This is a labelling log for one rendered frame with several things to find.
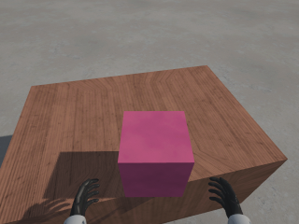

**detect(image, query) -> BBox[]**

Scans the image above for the robot right hand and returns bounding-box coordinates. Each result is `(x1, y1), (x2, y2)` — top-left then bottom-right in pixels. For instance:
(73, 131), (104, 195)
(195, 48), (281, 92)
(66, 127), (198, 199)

(208, 177), (243, 218)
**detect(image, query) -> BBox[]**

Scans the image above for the robot left hand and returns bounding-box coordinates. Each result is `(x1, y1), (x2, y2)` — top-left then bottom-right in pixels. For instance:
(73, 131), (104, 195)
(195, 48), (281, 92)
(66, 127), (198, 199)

(70, 178), (100, 217)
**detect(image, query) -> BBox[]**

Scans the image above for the carton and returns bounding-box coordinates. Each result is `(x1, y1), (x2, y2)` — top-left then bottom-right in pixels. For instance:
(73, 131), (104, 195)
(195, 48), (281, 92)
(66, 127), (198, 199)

(118, 111), (194, 197)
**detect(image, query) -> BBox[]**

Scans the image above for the left robot forearm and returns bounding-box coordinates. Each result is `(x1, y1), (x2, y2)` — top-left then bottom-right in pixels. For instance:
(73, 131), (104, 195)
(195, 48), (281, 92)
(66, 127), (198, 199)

(64, 215), (87, 224)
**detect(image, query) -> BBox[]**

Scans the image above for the pedestal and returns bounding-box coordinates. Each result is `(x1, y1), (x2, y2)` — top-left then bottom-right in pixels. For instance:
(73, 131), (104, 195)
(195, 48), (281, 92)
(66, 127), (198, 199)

(0, 65), (287, 224)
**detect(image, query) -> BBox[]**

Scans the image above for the right robot forearm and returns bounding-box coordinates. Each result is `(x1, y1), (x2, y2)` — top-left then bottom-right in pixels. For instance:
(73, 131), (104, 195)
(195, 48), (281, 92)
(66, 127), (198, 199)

(227, 214), (251, 224)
